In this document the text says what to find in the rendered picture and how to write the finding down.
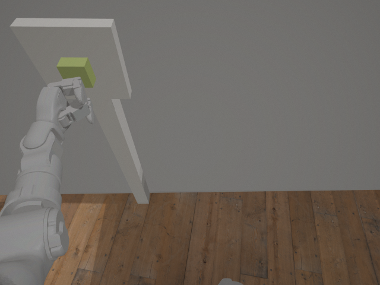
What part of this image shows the robot left upper arm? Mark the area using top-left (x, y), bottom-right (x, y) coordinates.
top-left (0, 207), bottom-right (69, 285)

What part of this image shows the button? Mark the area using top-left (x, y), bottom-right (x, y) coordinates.
top-left (56, 58), bottom-right (96, 88)

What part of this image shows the left robot hand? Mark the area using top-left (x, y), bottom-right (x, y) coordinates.
top-left (36, 77), bottom-right (94, 133)

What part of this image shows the panel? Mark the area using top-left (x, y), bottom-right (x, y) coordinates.
top-left (10, 18), bottom-right (150, 204)

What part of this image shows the left robot forearm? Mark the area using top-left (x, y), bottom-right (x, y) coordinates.
top-left (0, 121), bottom-right (65, 217)

